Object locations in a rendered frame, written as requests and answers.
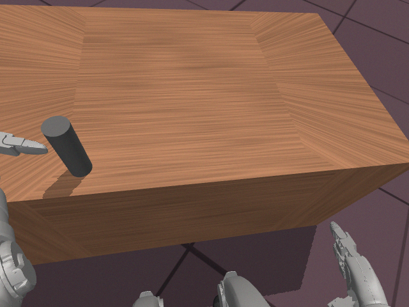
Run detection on right robot hand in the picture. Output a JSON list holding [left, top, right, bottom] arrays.
[[327, 221, 388, 307]]

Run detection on left robot hand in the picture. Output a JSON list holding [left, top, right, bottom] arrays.
[[0, 132, 48, 157]]

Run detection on can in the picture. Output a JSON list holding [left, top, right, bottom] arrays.
[[41, 116, 93, 177]]

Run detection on left robot arm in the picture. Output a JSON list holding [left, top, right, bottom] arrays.
[[0, 188, 36, 307]]

